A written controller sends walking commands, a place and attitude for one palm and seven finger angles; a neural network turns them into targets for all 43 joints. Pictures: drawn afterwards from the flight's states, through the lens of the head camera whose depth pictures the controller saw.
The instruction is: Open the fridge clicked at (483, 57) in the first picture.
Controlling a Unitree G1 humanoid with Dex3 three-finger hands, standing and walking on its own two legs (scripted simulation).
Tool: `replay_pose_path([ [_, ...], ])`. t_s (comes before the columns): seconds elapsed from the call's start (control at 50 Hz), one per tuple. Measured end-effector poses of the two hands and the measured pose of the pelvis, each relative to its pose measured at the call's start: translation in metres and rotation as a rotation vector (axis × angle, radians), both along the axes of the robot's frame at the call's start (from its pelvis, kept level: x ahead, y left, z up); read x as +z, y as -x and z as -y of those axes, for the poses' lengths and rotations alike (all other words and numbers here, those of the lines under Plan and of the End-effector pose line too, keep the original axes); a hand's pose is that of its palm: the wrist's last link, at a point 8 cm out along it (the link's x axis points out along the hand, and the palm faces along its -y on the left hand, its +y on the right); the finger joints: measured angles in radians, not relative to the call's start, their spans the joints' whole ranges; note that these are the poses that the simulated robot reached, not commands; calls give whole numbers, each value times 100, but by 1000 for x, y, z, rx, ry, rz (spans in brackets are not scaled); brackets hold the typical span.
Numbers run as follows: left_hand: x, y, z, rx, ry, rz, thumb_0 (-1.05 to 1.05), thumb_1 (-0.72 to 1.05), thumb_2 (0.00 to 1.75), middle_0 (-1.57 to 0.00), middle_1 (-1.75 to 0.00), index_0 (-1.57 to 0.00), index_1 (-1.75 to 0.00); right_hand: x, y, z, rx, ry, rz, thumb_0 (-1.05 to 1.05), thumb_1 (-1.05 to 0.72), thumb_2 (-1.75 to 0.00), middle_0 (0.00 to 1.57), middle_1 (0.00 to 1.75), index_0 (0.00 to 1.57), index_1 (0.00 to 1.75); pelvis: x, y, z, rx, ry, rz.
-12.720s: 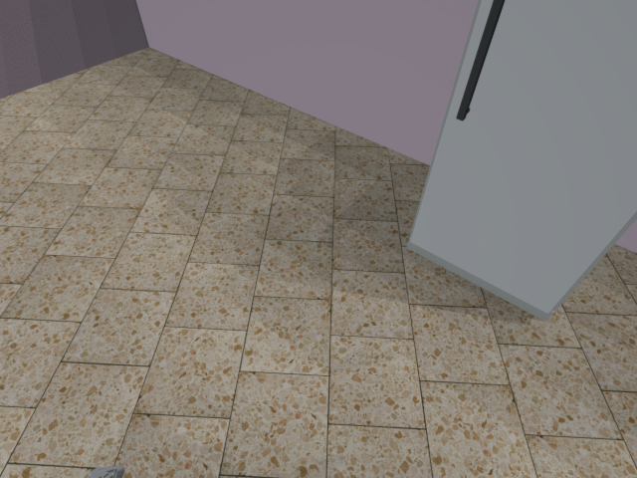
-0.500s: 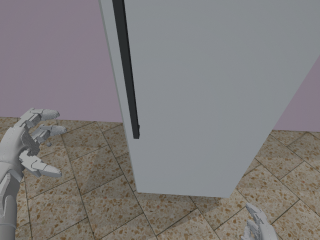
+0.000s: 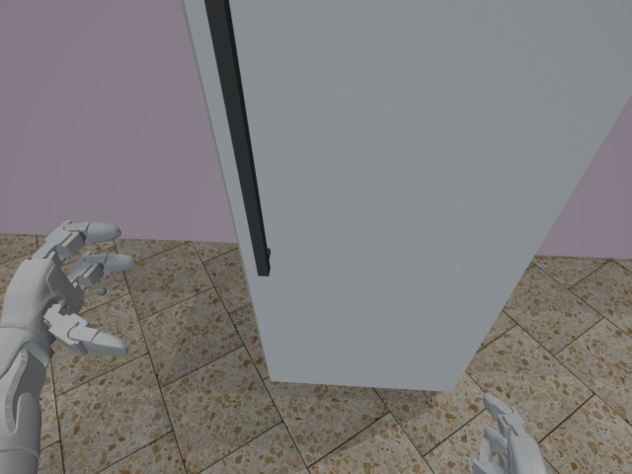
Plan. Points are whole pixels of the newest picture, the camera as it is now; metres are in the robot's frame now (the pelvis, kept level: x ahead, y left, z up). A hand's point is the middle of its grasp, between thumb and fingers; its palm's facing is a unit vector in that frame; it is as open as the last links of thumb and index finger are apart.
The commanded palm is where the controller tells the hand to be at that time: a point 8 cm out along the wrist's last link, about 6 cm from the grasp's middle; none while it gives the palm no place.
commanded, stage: move the hooked fingers beside the handle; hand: left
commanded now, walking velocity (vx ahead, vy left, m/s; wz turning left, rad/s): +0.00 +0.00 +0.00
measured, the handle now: (248, 156) +0.49 +0.15 +0.17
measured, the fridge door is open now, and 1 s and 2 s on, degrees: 0 0 0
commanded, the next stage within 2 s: none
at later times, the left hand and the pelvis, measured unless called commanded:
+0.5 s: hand (140, 257) +0.33 +0.25 +0.12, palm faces +0.04 -1.00 -0.02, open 14.0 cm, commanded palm +0.30 +0.30 +0.12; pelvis +0.00 +0.01 +0.00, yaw -1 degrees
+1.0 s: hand (177, 232) +0.38 +0.23 +0.12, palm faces +0.04 -1.00 +0.00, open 14.0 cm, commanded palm +0.35 +0.28 +0.12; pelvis +0.01 +0.01 +0.00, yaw -1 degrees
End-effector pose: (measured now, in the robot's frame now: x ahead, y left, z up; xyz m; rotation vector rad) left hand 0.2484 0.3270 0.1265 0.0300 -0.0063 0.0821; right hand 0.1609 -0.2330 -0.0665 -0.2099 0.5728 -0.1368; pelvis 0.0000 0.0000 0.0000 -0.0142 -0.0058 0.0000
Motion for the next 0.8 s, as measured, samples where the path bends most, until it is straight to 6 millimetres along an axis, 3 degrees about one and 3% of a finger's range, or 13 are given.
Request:
replay_pose_path([
  [0.16,-4,-15,5,-5,11,-3,-1,-51,30,-30,-120,-30,-120,-3,2,5,-12,18,-24,1,-91,-90,20,30,20,30,-1,1,1,6,1,-5],
  [0.34,-5,-44,10,-31,20,-9,-1,-51,30,-30,-120,-30,-120,-7,16,10,-51,18,-64,1,-91,-90,20,30,20,30,-1,-1,-1,-9,-1,-25],
  [0.5,-3,-57,21,-45,13,9,-1,-50,30,-30,-120,-29,-120,-13,26,9,-71,15,-107,1,-91,-90,20,30,20,30,-2,-5,-6,-14,-1,-35],
  [0.8,-5,-83,40,-38,23,4,-1,-51,30,-30,-120,-30,-120,-18,24,0,-65,0,-143,1,-91,-90,20,30,20,30,-1,-6,-9,-13,-2,-42],
])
